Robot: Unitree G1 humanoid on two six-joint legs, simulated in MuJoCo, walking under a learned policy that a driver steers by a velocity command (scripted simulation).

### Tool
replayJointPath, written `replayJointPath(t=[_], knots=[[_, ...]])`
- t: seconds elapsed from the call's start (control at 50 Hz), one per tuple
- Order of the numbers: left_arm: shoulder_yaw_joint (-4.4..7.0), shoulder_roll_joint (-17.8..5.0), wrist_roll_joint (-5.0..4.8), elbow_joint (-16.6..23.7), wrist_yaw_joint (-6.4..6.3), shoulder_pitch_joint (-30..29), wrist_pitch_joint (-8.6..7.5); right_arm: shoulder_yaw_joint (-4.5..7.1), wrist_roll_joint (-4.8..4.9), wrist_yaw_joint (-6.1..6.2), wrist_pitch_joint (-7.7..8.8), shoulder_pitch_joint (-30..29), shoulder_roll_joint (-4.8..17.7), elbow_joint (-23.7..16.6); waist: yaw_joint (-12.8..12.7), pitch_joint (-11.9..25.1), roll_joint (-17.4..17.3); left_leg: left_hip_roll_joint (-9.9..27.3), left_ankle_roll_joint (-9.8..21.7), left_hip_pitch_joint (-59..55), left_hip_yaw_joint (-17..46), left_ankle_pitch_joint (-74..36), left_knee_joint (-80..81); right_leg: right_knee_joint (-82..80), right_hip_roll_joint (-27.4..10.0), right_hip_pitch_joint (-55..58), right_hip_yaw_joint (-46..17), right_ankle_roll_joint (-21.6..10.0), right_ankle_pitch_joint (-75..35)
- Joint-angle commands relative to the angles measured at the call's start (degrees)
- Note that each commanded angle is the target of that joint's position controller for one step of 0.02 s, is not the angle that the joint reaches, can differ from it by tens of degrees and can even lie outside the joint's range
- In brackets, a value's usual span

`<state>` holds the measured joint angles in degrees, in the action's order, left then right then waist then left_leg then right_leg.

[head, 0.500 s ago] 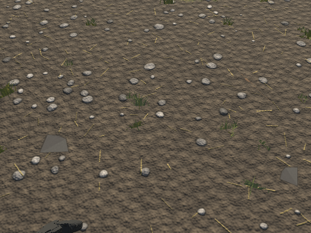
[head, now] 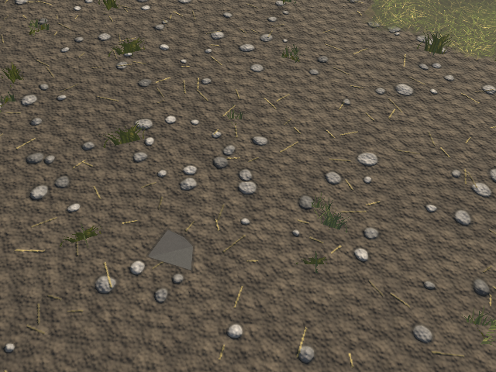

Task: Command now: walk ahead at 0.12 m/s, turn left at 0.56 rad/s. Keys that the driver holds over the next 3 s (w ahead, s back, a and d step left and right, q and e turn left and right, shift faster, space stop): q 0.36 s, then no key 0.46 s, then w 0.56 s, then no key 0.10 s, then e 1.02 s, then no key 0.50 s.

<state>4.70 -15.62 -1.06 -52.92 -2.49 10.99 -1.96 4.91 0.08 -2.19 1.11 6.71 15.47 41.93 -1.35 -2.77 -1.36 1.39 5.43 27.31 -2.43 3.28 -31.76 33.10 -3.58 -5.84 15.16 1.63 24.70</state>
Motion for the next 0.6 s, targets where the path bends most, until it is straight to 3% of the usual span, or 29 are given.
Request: replayJointPath(t=[0.02, 0.04, 0.06, 0.08, 0.1, 0.12, 0.16, 0.24, 0.32, 0.4, 0.44, 0.46, 0.48, 0.5, 0.52, 0.54, 0.56, 0.58, 0.6], knots=[[-0.38, -2.5, 4.06, 5.4, 1.2, 4.1, -0.4, 4.47, -1.18, 1.91, 0.15, 12.0, 17.5, -2.7, 0.7, 18.8, -16.1, 18.0, 16.2, -36.3, 33.1, -53.7, 1.8, 41.5, 6.1, -25.2, -10.3, 2.8, 18.5], [-0.04, -5.3, 1.68, 5.7, 1.89, 4.2, -0.63, 3.77, -1.24, 0.87, 0.35, 11.5, 15.5, -4.2, 3.0, 27.1, -9.5, 20.4, 20.8, -38.6, 37.8, -38.8, 6.8, 47.6, 5.7, -28.9, -20.3, 2.4, 17.6], [0.4, -7.4, -0.46, 6.9, 1.93, -0.5, -0.61, 3.41, -0.78, 0.61, 0.59, 8.0, 13.1, -5.1, 3.3, 21.0, -5.0, 17.8, 18.0, -32.9, 34.3, -20.4, 10.4, 46.2, 4.0, -33.2, -20.2, 1.1, 11.3], [0.65, -7.5, -0.1, 6.6, 1.18, -3.1, -0.18, 2.87, 0.57, 1.14, 0.4, 4.2, 10.8, -5.3, 2.3, 14.2, -0.4, 14.0, 13.3, -25.7, 29.0, -9.1, 12.1, 41.7, 1.6, -33.8, -20.0, 0.8, 5.9], [0.93, -7.8, 0.68, 6.4, 0.32, -4.3, 0.63, 2.18, 0.89, 1.82, -0.11, 1.8, 8.9, -5.8, 1.4, 10.6, -0.2, 11.5, 10.7, -18.8, 25.4, -3.5, 13.3, 37.2, 0.2, -31.7, -20.1, 0.7, 2.7], [1.15, -8.0, 1.16, 6.5, 0.01, -4.4, 1.28, 1.94, 0.32, 2.34, -0.54, 0.9, 8.5, -6.2, 0.4, 9.2, -2.1, 9.4, 9.5, -13.7, 23.3, -1.8, 14.1, 34.4, 0.5, -28.1, -19.6, 0.8, 0.4], [0.98, -6.5, 1.64, 6.6, -0.06, -3.1, 1.42, 2.21, -0.81, 3.07, -0.64, 1.7, 9.4, -6.9, -0.1, 10.0, -3.6, 7.6, 9.0, -11.3, 21.5, -5.0, 14.3, 29.8, 2.0, -24.8, -19.0, 1.1, -2.4], [0.43, -5.3, 1.46, 7.4, -0.53, -4.8, 1.39, 2.75, -0.02, 4.14, -0.94, 3.2, 10.7, -7.5, 1.0, 11.7, -4.4, 7.3, 8.4, -13.6, 23.8, -1.0, 13.6, 20.4, 3.1, -24.9, -20.6, 2.5, -4.8], [0.48, -5.9, 1.09, 8.4, -0.18, -6.7, 1.24, 2.68, -0.09, 4.48, -1.82, 2.3, 10.4, -8.5, 2.0, 9.8, -6.6, 6.0, 7.2, -11.7, 27.1, 10.4, 14.4, 13.7, 4.1, -22.9, -21.4, 2.7, -6.6], [0.53, -6.5, 0.75, 8.4, 0.81, -5.1, 0.11, 2.31, -0.22, 4.4, -2.53, 2.4, 9.7, -9.2, 2.3, 10.2, -8.1, 6.2, 6.5, -13.9, 29.7, 6.8, 12.0, 6.3, 4.5, -18.6, -20.8, 1.6, -5.6], [0.52, -6.2, 0.87, 7.8, 1.63, -2.4, -0.39, 1.75, 0.12, 4.46, -3.0, 1.8, 9.1, -9.4, 0.8, 10.5, -7.9, 5.2, 5.2, -13.1, 29.2, 2.6, 9.2, -2.5, 4.5, -12.5, -19.0, 0.1, -10.0], [0.68, -6.6, 1.23, 7.4, 2.01, -0.8, -0.52, 1.44, 0.43, 4.53, -3.25, 2.8, 8.4, -9.1, 0.0, 10.1, -6.8, 3.4, 3.4, -11.3, 27.9, 3.2, 7.4, -8.9, 3.4, -7.8, -18.8, -1.2, -15.0], [1.31, -9.9, 2.38, 7.8, 2.02, 0.0, -0.44, 0.83, 0.17, 4.56, -3.29, 4.9, 6.5, -9.0, 0.9, 9.8, -0.2, -0.4, 0.3, -6.5, 23.6, 10.7, 0.8, -13.0, -4.9, -3.1, -26.1, -4.1, -17.7], [2.19, -14.8, 3.46, 8.0, 1.66, -1.9, 0.15, 0.75, 0.49, 4.37, -2.82, 5.9, 5.7, -10.5, 4.1, 6.5, 15.7, -10.2, -3.1, 3.1, 12.0, 25.6, -8.6, -16.0, -14.4, -2.8, -38.5, -12.2, -26.8], [1.59, -11.6, 4.13, 9.3, 1.5, -2.4, 0.06, 1.87, -0.57, 4.22, -1.97, 3.8, 10.1, -10.7, 1.5, 6.6, 16.5, -8.8, -5.8, 4.1, 12.1, 32.5, -21.7, -17.2, -19.8, -6.0, -45.1, -18.5, -29.7], [1.21, -10.2, 3.31, 10.2, 1.18, -4.1, -0.03, 2.76, -0.17, 3.97, -1.81, 4.3, 12.1, -9.6, 1.8, 6.5, 11.8, -8.2, -6.5, 4.6, 13.4, 29.9, -28.9, -15.8, -17.8, -5.8, -41.4, -18.0, -30.6], [0.99, -9.2, 2.28, 10.5, 1.01, -5.8, 0.02, 2.73, 0.02, 4.01, -2.22, 5.6, 10.9, -8.0, 2.8, 6.0, 9.0, -7.9, -7.5, 4.7, 13.2, 27.2, -31.8, -14.3, -14.1, -5.3, -36.1, -15.2, -30.7], [0.65, -8.2, 1.3, 10.5, 0.97, -6.1, 0.05, 2.35, -0.2, 4.21, -2.71, 6.1, 9.4, -7.3, 2.7, 5.6, 8.4, -7.5, -8.4, 5.6, 13.2, 25.1, -33.5, -13.4, -12.2, -3.8, -33.4, -13.6, -31.1], [0.15, -7.3, 1.01, 10.3, 0.95, -5.7, 0.17, 1.75, -0.13, 4.22, -3.06, 6.3, 7.4, -6.8, 2.5, 5.4, 8.0, -7.2, -9.2, 5.1, 13.0, 23.8, -33.9, -13.0, -11.0, -3.5, -31.3, -13.4, -33.4]])
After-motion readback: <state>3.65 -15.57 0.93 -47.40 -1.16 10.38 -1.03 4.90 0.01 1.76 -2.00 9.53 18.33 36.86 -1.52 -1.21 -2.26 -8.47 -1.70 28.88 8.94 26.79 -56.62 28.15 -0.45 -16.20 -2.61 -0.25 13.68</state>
